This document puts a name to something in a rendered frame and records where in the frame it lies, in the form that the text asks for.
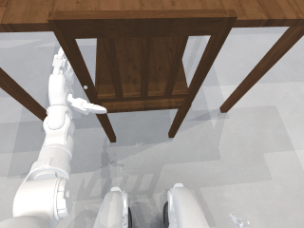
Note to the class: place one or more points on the robot left hand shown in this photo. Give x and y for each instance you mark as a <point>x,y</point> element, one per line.
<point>59,86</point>

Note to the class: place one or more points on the robot left forearm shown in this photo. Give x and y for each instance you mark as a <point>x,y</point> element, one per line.
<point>57,150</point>

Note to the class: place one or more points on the robot thigh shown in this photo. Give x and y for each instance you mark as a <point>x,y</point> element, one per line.
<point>183,204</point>
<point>112,210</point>

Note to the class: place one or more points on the chair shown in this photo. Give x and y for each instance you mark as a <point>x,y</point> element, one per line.
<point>139,56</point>

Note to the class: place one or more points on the table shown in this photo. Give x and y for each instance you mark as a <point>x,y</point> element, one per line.
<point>32,16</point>

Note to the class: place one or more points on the robot right hand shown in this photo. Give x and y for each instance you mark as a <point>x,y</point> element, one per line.
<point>240,222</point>

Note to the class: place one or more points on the robot left thigh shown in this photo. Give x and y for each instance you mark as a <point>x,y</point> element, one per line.
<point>112,210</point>

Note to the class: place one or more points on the robot left upper arm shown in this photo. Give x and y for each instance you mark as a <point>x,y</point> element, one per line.
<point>41,204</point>

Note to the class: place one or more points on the robot right thigh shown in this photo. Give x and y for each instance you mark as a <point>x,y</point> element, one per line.
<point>183,204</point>

